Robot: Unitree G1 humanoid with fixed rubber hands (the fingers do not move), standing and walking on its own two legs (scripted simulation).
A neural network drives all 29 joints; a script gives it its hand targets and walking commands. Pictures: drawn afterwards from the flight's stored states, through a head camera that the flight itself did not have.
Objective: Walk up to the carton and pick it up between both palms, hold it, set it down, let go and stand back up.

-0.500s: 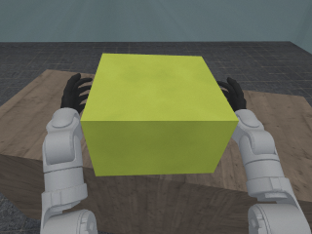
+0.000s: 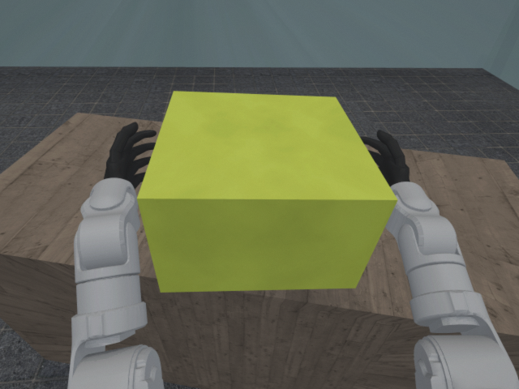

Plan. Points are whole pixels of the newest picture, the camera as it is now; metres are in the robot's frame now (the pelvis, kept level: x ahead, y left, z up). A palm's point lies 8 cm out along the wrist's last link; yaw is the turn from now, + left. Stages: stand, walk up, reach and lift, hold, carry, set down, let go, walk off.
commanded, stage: hold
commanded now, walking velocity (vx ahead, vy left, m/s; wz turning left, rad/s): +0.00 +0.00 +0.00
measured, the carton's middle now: (258, 183) +0.41 +0.01 +0.14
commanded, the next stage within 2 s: none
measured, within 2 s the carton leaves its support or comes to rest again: neither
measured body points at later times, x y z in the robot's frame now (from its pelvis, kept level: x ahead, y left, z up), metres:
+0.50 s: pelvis +0.00 +0.00 +0.00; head -0.04 +0.02 +0.45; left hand +0.36 +0.20 +0.20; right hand +0.37 -0.20 +0.18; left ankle +0.01 +0.11 -0.75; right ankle +0.01 -0.10 -0.75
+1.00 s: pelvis +0.00 +0.00 +0.00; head -0.05 +0.02 +0.45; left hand +0.36 +0.20 +0.20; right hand +0.37 -0.19 +0.18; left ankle +0.01 +0.11 -0.75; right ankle +0.01 -0.10 -0.75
